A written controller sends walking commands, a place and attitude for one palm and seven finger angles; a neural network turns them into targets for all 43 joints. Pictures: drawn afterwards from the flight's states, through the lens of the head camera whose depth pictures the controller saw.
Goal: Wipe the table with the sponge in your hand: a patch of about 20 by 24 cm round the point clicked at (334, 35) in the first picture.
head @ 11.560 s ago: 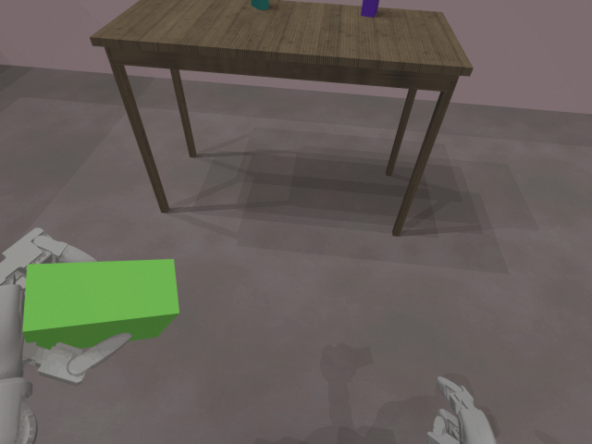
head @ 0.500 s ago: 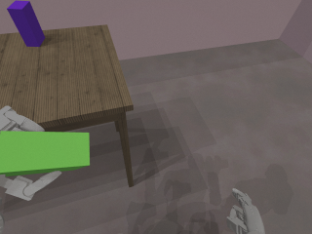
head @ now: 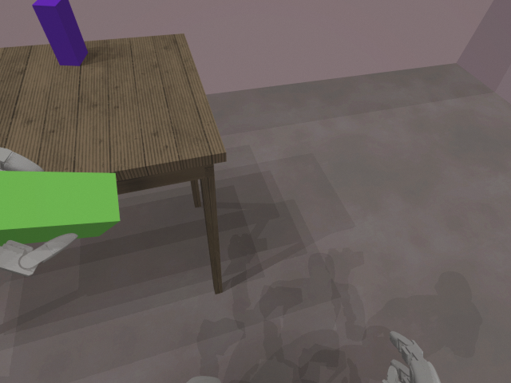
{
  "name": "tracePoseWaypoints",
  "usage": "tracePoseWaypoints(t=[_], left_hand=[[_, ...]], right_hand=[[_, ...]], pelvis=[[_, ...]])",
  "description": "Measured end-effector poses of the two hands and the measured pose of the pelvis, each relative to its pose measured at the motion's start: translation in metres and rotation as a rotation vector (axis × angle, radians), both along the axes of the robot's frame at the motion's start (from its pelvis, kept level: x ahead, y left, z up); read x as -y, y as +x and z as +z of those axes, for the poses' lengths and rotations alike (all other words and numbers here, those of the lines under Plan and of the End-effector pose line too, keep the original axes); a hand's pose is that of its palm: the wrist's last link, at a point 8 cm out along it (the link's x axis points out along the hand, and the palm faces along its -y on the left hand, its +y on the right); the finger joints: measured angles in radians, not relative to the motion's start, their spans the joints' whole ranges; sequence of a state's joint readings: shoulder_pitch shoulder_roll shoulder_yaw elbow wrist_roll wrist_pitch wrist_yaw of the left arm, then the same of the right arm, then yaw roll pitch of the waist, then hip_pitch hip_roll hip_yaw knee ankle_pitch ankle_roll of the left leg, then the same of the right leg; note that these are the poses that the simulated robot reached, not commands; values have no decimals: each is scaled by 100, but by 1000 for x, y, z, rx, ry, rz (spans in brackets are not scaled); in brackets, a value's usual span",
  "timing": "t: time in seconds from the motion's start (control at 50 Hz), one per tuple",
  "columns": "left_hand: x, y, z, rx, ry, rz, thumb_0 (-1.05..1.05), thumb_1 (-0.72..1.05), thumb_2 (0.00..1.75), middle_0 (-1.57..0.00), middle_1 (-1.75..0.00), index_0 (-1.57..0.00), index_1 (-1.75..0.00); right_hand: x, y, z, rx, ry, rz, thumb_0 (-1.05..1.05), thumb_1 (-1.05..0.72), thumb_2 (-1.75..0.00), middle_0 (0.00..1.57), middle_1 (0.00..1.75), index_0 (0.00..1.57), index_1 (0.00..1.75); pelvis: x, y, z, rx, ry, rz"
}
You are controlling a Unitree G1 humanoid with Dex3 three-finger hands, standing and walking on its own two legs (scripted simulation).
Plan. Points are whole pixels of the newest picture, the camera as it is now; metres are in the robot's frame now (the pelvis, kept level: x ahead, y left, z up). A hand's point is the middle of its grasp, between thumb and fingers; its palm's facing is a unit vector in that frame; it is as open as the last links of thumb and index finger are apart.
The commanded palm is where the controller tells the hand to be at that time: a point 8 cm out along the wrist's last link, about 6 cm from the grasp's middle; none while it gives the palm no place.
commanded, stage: come to a stop and stand still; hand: left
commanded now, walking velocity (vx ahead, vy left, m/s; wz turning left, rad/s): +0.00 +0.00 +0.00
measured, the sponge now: (69, 209) +0.26 +0.26 +0.16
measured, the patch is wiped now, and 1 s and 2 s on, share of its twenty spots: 0.00 0.00 0.00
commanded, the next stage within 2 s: look again from close up in 1.18 s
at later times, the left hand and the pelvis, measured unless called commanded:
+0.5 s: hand out of the picture +0.19 +0.30 +0.17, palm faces +0.47 -0.82 -0.32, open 10.3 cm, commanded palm +0.14 +0.33 +0.18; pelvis -0.01 +0.04 +0.01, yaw +2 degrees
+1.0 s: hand (55, 222) +0.25 +0.27 +0.15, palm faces +0.36 -0.84 -0.41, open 10.3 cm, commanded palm +0.19 +0.31 +0.18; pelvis +0.04 +0.02 +0.01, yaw +2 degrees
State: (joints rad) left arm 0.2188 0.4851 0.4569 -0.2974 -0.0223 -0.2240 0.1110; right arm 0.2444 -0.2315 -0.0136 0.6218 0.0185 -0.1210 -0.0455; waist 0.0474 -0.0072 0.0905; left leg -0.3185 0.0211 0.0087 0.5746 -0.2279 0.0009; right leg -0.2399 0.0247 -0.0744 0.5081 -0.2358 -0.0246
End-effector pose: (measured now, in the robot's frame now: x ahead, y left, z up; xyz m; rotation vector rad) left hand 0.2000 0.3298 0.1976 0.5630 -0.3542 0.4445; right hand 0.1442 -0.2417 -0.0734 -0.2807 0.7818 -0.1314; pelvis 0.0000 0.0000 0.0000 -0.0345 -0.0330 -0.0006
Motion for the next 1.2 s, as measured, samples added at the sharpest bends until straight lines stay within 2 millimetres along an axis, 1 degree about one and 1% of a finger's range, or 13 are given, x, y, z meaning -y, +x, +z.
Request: tracePoseWaypoints(t=[0.04, 0.12, 0.18, 0.24, 0.3, 0.36, 0.4, 0.46, 0.6, 0.8, 0.96, 1.06, 1.2], left_hand=[[-3, 2, -8, 15, -66, -14, 0, -52, 103, -70, -138, -71, -138], [23, -6, -31, -51, -155, -156, 0, -51, 103, -71, -138, -71, -138], [35, -17, -36, -92, -126, -247, 0, -52, 103, -71, -138, -71, -138], [22, -27, -29, -87, -56, -244, 0, -52, 103, -71, -138, -71, -138], [-2, -36, -14, -47, -7, -159, 0, -52, 103, -71, -138, -71, -138], [-21, -44, -5, -2, -24, -61, 0, -52, 103, -71, -138, -71, -138], [-24, -49, -4, 13, -63, -20, 0, -52, 103, -71, -138, -71, -138], [-18, -51, -12, 0, -127, -5, 0, -52, 103, -71, -138, -71, -138], [-2, -38, -34, -104, -171, -38, 0, -52, 103, -71, -138, -71, -138], [1, -14, -16, -77, -106, -48, 0, -51, 103, -71, -138, -72, -138], [14, 6, -26, -153, -123, -70, 0, -51, 103, -71, -138, -72, -138], [18, 8, -25, -171, -113, -75, 0, -51, 103, -71, -138, -72, -138], [20, 0, -14, -131, -102, -64, 0, -51, 103, -71, -138, -72, -137]], right_hand=[[-3, -3, 8, 32, -7, -9, 1, -91, -90, 20, 30, 20, 29], [-19, -6, 24, 96, -6, -15, 1, -91, -90, 20, 30, 20, 29], [-37, -4, 28, 115, 1, 11, 1, -91, -90, 20, 30, 19, 29], [-55, 1, 27, 110, 15, 51, 1, -91, -90, 20, 30, 20, 29], [-72, 6, 25, 100, 36, 97, 1, -90, -90, 20, 30, 20, 29], [-85, 12, 23, 98, 61, 138, 1, -90, -90, 20, 30, 20, 29], [-91, 17, 23, 102, 74, 161, 1, -90, -90, 20, 30, 20, 30], [-96, 24, 24, 109, 82, 185, 1, -90, -90, 21, 30, 20, 30], [-91, 42, 28, 126, 63, 191, 1, -90, -90, 21, 30, 20, 30], [-61, 56, 29, 99, 25, 136, 1, -90, -90, 20, 30, 20, 30], [-43, 65, 22, 69, 26, 77, 1, -90, -90, 20, 30, 20, 29], [-40, 69, 22, 70, 32, 64, 1, -91, -90, 20, 30, 20, 29], [-42, 73, 23, 85, 43, 70, 1, -91, -90, 20, 30, 20, 29]], pelvis=[[-9, -5, 1, 10, 8, -5], [-25, -8, 4, 5, 16, -20], [-31, -11, 5, -6, 20, -15], [-33, -15, 5, -6, 9, -3], [-35, -18, 6, -5, -1, 8], [-38, -17, 8, -9, -6, 18], [-40, -15, 10, -10, -5, 24], [-41, -12, 11, -11, -1, 34], [-37, -4, 12, -14, 6, 46], [-28, 17, 13, -42, 7, 43], [-22, 34, 13, -54, 11, 40], [-18, 38, 13, -52, 11, 41], [-16, 38, 13, -47, 11, 43]])
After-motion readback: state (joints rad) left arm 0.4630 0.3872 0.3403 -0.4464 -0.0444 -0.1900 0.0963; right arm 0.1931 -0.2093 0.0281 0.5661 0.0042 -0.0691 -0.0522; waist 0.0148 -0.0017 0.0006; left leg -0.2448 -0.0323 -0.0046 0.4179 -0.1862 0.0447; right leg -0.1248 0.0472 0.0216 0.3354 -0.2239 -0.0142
